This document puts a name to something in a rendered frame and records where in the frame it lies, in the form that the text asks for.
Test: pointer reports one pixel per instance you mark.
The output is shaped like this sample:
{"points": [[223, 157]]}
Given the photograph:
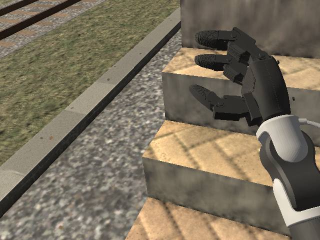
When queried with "stairs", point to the stairs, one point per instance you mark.
{"points": [[204, 176]]}

